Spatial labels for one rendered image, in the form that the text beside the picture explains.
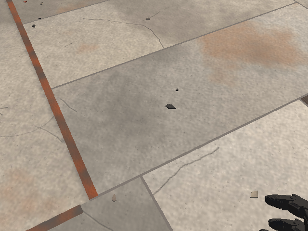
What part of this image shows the right robot hand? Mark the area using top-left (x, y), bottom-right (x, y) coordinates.
top-left (259, 193), bottom-right (308, 231)

